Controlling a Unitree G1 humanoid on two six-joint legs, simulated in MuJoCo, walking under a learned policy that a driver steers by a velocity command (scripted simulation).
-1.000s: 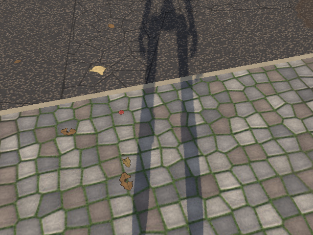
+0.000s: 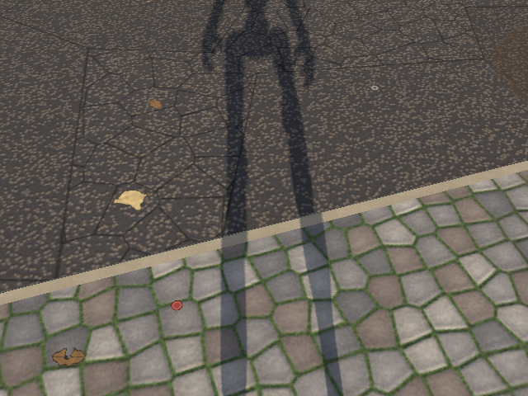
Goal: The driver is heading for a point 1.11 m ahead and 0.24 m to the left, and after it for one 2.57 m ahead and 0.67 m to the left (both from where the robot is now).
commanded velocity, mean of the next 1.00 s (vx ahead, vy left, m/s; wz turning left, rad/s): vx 0.31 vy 0.00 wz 0.14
